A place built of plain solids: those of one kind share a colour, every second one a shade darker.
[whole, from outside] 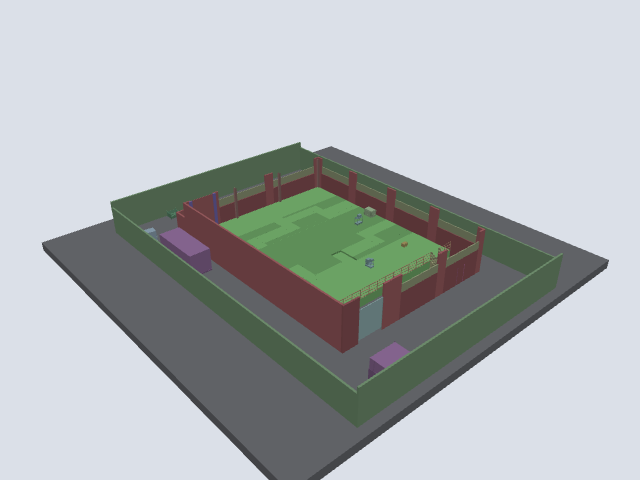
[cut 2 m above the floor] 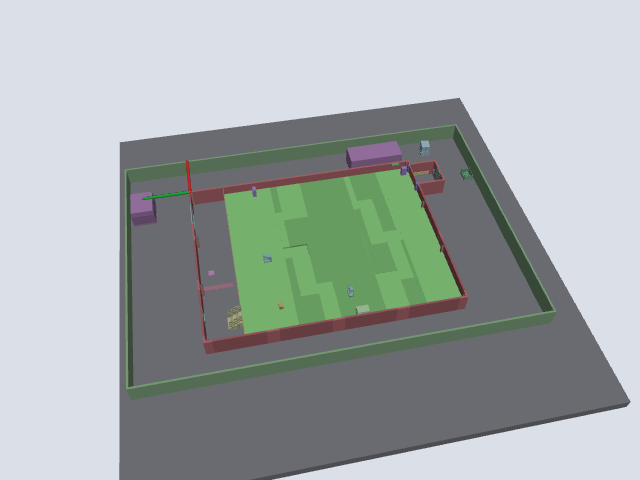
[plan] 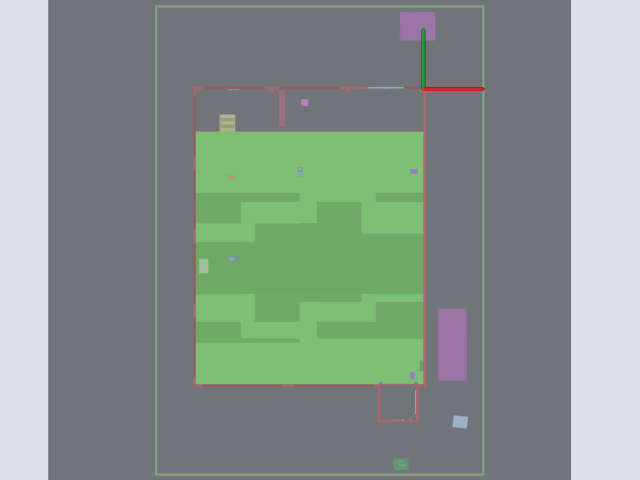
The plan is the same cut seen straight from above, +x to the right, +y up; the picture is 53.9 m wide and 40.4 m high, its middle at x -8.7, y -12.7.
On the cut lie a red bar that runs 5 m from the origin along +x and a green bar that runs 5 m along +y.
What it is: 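A works' hall with framed pits and covers in a raised floor; one tall room; a strip of floor behind the doors, a deck 0.97 m over it that fills the rest, and in the deck 6 framed panels of which 3 move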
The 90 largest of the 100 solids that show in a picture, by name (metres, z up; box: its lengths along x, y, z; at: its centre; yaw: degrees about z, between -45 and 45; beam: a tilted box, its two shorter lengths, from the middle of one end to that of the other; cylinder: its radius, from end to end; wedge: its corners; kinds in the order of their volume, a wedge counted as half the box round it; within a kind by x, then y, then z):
{
 "raised_floor_bank_1": {"box": [3.8, 1.4, 1.02], "at": [-17.25, -20.3, 0.46]},
 "raised_floor_bank_2": {"box": [3.8, 1.7, 1.02], "at": [-17.25, -18.75, 0.46]},
 "raised_floor_bank_3": {"box": [3.8, 0.65, 1.02], "at": [-17.25, -17.57, 0.46]},
 "raised_floor_bank_4": {"box": [3.8, 0.7, 1.02], "at": [-17.25, -12.5, 0.46]},
 "raised_floor_bank_5": {"box": [3.8, 0.02, 1.02], "at": [-17.25, -12.15, 0.46]},
 "raised_floor_bank_6": {"box": [3.8, 0.85, 1.02], "at": [-17.25, -11.72, 0.46]},
 "raised_floor_bank_7": {"box": [3.8, 1.8, 1.02], "at": [-17.25, -10.4, 0.46]},
 "raised_floor_bank_8": {"box": [8.75, 0.35, 1.02], "at": [-14.78, -21.18, 0.46]},
 "raised_floor_bank_9": {"box": [1.15, 3.75, 1.02], "at": [-14.78, -19.12, 0.46]},
 "raised_floor_bank_10": {"box": [1.15, 3.35, 1.02], "at": [-14.78, -11.18, 0.46]},
 "raised_floor_bank_11": {"box": [8.75, 0.75, 1.02], "at": [-14.78, -9.12, 0.46]},
 "raised_floor_bank_12": {"box": [3.8, 1.4, 1.02], "at": [-12.3, -20.3, 0.46]},
 "raised_floor_bank_13": {"box": [3.8, 1.7, 1.02], "at": [-12.3, -18.75, 0.46]},
 "raised_floor_bank_14": {"box": [3.8, 1.8, 1.02], "at": [-12.3, -10.4, 0.46]},
 "raised_floor_bank_15": {"box": [9.0, 0.65, 1.02], "at": [-9.7, -17.57, 0.46]},
 "raised_floor_bank_16": {"box": [9.0, 0.85, 1.02], "at": [-9.7, -11.72, 0.46]},
 "raised_floor_bank_17": {"box": [1.45, 3.45, 1.02], "at": [-9.68, -19.62, 0.46]},
 "raised_floor_bank_18": {"box": [1.45, 2.55, 0.84], "at": [-9.68, -10.03, 0.37]},
 "raised_floor_bank_19": {"box": [19.15, 3.5, 1.02], "at": [-9.57, -23.1, 0.46]},
 "raised_floor_bank_20": {"box": [19.15, 4.4, 1.02], "at": [-9.57, -15.05, 0.46]},
 "raised_floor_bank_21": {"box": [19.15, 5.2, 1.02], "at": [-9.57, -6.15, 0.46]},
 "raised_floor_bank_22": {"box": [14.2, 0.7, 1.02], "at": [-7.1, -12.5, 0.46]},
 "raised_floor_bank_23": {"box": [3.75, 1.7, 1.02], "at": [-7.08, -18.75, 0.46]},
 "raised_floor_bank_24": {"box": [3.75, 1.8, 1.02], "at": [-7.08, -10.4, 0.46]},
 "raised_floor_bank_25": {"box": [3.75, 0.75, 1.02], "at": [-7.08, -9.12, 0.46]},
 "raised_floor_bank_26": {"box": [1.2, 2.35, 1.02], "at": [-4.6, -18.43, 0.46]},
 "raised_floor_bank_27": {"box": [1.2, 3.4, 1.02], "at": [-4.6, -10.45, 0.46]},
 "raised_floor_bank_28": {"box": [8.95, 0.35, 1.02], "at": [-4.47, -21.18, 0.46]},
 "raised_floor_bank_29": {"box": [8.95, 1.4, 1.02], "at": [-4.47, -20.3, 0.46]},
 "raised_floor_bank_30": {"box": [4.0, 1.7, 1.02], "at": [-2.0, -18.75, 0.46]},
 "raised_floor_bank_31": {"box": [4.0, 0.65, 1.02], "at": [-2.0, -17.57, 0.46]},
 "raised_floor_bank_32": {"box": [4.0, 0.85, 1.02], "at": [-2.0, -11.72, 0.46]},
 "raised_floor_bank_33": {"box": [4.0, 1.8, 1.02], "at": [-2.0, -10.4, 0.46]},
 "raised_floor_bank_34": {"box": [4.0, 0.75, 1.02], "at": [-2.0, -9.12, 0.46]},
 "yard_bound_1": {"box": [0.2, 39.6, 3.32], "at": [-22.49, -12.75, 1.61]},
 "yard_bound_2": {"box": [27.74, 0.2, 4.02], "at": [-8.72, -32.45, 1.96]},
 "yard_bound_3": {"box": [27.74, 0.2, 4.02], "at": [-8.72, 6.95, 1.96]},
 "yard_bound_4": {"box": [0.2, 39.6, 3.32], "at": [5.05, -12.75, 1.61]},
 "beyond_container_1": {"box": [0.02, 2.44, 1.48], "at": [-1.95, 5.3, 0.68], "yaw": -0.2},
 "beyond_container_2": {"box": [2.93, 2.32, 2.59], "at": [-0.46, 5.3, 1.24], "yaw": -0.2},
 "beyond_container_3": {"box": [0.037, 2.44, 1.48], "at": [1.01, 5.29, 0.68], "yaw": -0.2},
 "beyond_container_4": {"box": [2.32, 5.99, 2.59], "at": [2.45, -21.51, 1.24], "yaw": 0.1},
 "beyond_container_5": {"box": [2.4, 6.06, 2.65], "at": [2.45, -21.51, 1.27], "yaw": 0.1},
 "wall_1": {"box": [0.2, 0.81, 5.05], "at": [-19.25, -24.65, 2.48]},
 "wall_2": {"box": [0.2, 5.01, 3.05], "at": [-19.25, -21.75, 1.48]},
 "wall_3": {"box": [0.2, 1.21, 5.05], "at": [-19.25, -18.65, 2.48]},
 "wall_4": {"box": [0.2, 5.06, 3.05], "at": [-19.25, -15.53, 1.48]},
 "wall_5": {"box": [0.2, 1.21, 5.05], "at": [-19.25, -12.4, 2.48]},
 "wall_6": {"box": [0.2, 5.01, 3.05], "at": [-19.25, -9.3, 1.48]},
 "wall_7": {"box": [0.2, 1.21, 5.05], "at": [-19.25, -6.2, 2.48]},
 "wall_8": {"box": [0.2, 5.01, 3.05], "at": [-19.25, -3.1, 1.48]},
 "wall_9": {"box": [0.2, 0.81, 5.05], "at": [-19.25, -0.2, 2.48]},
 "wall_10": {"box": [0.81, 0.2, 5.05], "at": [-18.95, -24.95, 2.48]},
 "wall_11": {"box": [0.81, 0.2, 5.05], "at": [-18.95, 0.1, 2.48]},
 "wall_12": {"box": [5.21, 0.2, 3.05], "at": [-15.95, 0.1, 1.48]},
 "wall_13": {"box": [6.61, 0.2, 3.05], "at": [-15.25, -24.95, 1.48]},
 "wall_14": {"box": [1.21, 0.2, 5.05], "at": [-12.75, 0.1, 2.48]},
 "wall_15": {"box": [1.16, 0.2, 5.05], "at": [-11.38, -24.95, 2.48]},
 "wall_16": {"box": [5.16, 0.2, 3.05], "at": [-9.57, 0.1, 1.48]},
 "wall_17": {"box": [6.61, 0.2, 3.05], "at": [-7.5, -24.95, 1.48]},
 "wall_18": {"box": [2.31, 0.2, 5.05], "at": [-5.85, 0.1, 2.48]},
 "wall_19": {"box": [0.61, 0.2, 5.05], "at": [-3.9, -24.95, 2.48]},
 "wall_20": {"box": [0.2, 3.2, 2.55], "at": [-3.7, -26.45, 1.23]},
 "wall_21": {"box": [3.4, 0.2, 2.55], "at": [-2.1, -27.95, 1.23]},
 "wall_22": {"box": [3.12, 0.06, 5.05], "at": [-2.1, -24.82, 2.48]},
 "wall_23": {"box": [1.91, 0.2, 5.05], "at": [-0.75, 0.1, 2.48]},
 "wall_24": {"box": [0.2, 3.2, 2.55], "at": [-0.5, -26.45, 1.23]},
 "wall_25": {"box": [0.2, 25.25, 5.05], "at": [0.1, -12.43, 2.48]},
 "window_pane_1": {"box": [0.1, 5.0, 0.91], "at": [-19.3, -21.75, 3.44]},
 "window_pane_2": {"box": [0.1, 5.05, 0.91], "at": [-19.3, -15.53, 3.44]},
 "window_pane_3": {"box": [0.1, 5.0, 0.91], "at": [-19.3, -9.3, 3.44]},
 "window_pane_4": {"box": [0.1, 5.0, 0.91], "at": [-19.3, -3.1, 3.44]},
 "window_pane_5": {"box": [5.2, 0.1, 0.91], "at": [-15.95, 0.15, 3.44]},
 "window_pane_6": {"box": [6.6, 0.1, 0.91], "at": [-15.25, -25.0, 3.44]},
 "window_pane_7": {"box": [5.15, 0.1, 0.91], "at": [-9.57, 0.15, 3.44]},
 "window_pane_8": {"box": [6.6, 0.1, 0.91], "at": [-7.5, -25.0, 3.44]},
 "door_landing_1": {"box": [1.32, 0.3, 0.86], "at": [-16.5, -3.42, 0.38]},
 "door_landing_2": {"box": [1.32, 0.59, 0.7], "at": [-16.5, -3.28, 0.3]},
 "door_landing_3": {"box": [1.32, 0.85, 0.54], "at": [-16.5, -3.13, 0.22]},
 "door_landing_4": {"box": [1.32, 0.85, 0.37], "at": [-16.5, -2.85, 0.14]},
 "door_landing_5": {"box": [1.32, 0.85, 0.21], "at": [-16.5, -2.57, 0.06]},
 "beyond_pallets_1": {"box": [1.14, 0.94, 1.46], "at": [3.1, -28.01, 0.67], "yaw": -7.2},
 "pallet_stack_1": {"box": [0.75, 1.15, 0.86], "at": [-18.48, -14.9, 1.35]},
 "roller_shutter_1": {"box": [2.86, 0.06, 3.31], "at": [-3.2, 0.12, 1.95]},
 "tote_stack_1": {"box": [0.4, 0.6, 1.32], "at": [-0.92, -24.12, 1.63]},
 "tote_stack_2": {"box": [0.6, 0.4, 1.08], "at": [-0.8, -6.93, 1.51]},
 "pier_1": {"box": [0.34, 0.17, 5.05], "at": [-3.6, -24.77, 2.48]},
 "trench_plates_1": {"box": [0.5, 3.06, 0.07], "at": [-11.9, -1.62, -0.02]},
 "door_leaf_1": {"box": [1.0, 0.044, 2.15], "at": [-2.1, -27.85, 1.02]},
 "beyond_stillage_1": {"box": [1.18, 0.98, 0.08], "at": [-1.85, -31.56, 0.14], "yaw": -0.4}
}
